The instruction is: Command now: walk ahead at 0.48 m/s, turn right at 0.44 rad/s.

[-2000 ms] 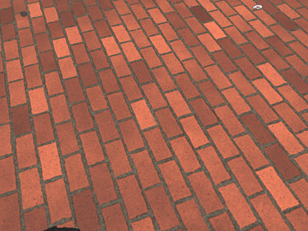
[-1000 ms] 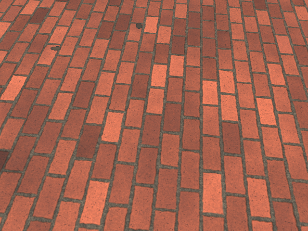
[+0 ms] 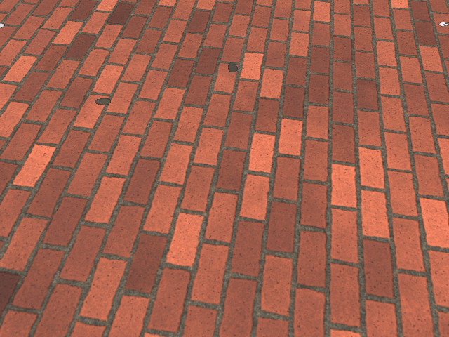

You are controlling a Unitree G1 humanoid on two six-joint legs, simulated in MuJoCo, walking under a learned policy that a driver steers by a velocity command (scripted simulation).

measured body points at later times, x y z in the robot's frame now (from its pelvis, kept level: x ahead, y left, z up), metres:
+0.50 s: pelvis +0.28 -0.04 +0.01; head +0.31 -0.06 +0.46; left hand +0.33 +0.24 -0.11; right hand +0.41 -0.32 -0.09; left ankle +0.48 +0.08 -0.68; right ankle +0.17 -0.07 -0.73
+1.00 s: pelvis +0.54 -0.10 +0.01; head +0.57 -0.10 +0.46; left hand +0.82 +0.02 -0.09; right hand +0.39 -0.31 -0.12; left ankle +0.52 +0.03 -0.73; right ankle +0.60 -0.27 -0.69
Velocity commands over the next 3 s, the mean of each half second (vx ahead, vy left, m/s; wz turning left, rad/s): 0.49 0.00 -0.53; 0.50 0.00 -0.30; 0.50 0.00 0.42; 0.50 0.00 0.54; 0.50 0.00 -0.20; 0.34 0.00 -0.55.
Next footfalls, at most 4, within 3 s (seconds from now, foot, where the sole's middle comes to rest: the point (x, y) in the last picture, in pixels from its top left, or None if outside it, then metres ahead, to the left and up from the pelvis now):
0.08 right None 0.21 -0.08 -0.77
0.62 left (220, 302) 0.56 0.01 -0.77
1.10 right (313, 264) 0.67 -0.28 -0.77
1.62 left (259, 184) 0.99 -0.14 -0.77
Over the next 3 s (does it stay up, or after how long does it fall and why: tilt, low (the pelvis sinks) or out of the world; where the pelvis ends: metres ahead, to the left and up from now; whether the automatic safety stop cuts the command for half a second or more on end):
stays up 1.53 -0.18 0.02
